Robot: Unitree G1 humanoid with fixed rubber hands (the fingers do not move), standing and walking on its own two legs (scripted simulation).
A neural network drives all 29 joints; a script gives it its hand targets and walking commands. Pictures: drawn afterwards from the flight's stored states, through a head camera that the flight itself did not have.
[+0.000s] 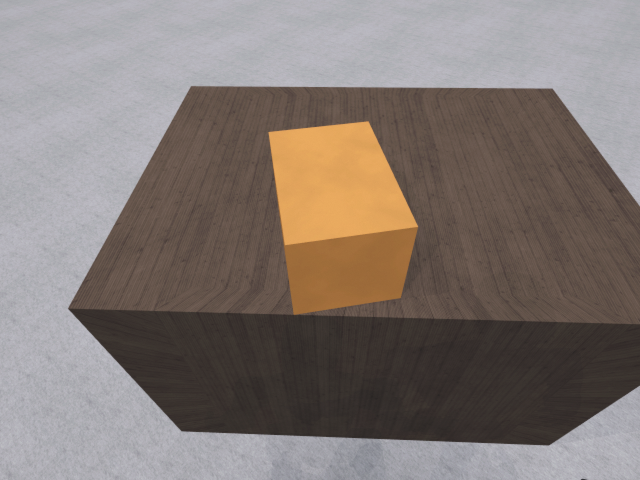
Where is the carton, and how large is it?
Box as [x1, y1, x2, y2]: [269, 121, 417, 314]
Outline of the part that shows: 368,121 269,132 278,207 294,314 400,297 417,225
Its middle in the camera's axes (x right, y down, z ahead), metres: +0.02 -0.04 +0.68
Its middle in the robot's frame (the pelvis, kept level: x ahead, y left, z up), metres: +0.54 +0.02 +0.00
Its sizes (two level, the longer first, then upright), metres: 0.273 0.184 0.176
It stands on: a pedestal, 0.69 m high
